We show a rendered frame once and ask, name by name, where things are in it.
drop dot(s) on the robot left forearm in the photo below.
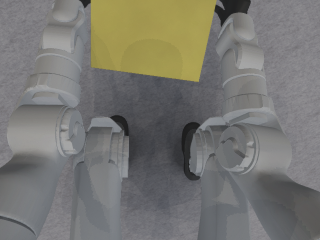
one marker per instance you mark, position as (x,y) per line
(59,60)

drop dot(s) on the robot right hand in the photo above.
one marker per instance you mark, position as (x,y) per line
(231,7)

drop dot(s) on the robot right forearm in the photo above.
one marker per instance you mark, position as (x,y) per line
(243,76)

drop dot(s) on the robot right upper arm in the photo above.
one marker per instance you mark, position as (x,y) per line
(257,157)

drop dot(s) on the robot left thigh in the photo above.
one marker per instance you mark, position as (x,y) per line
(97,184)

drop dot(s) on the robot left foot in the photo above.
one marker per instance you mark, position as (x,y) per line
(121,121)

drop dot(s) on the carton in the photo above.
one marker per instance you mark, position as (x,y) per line
(162,38)

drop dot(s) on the robot left upper arm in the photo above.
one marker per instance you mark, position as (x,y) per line
(42,137)

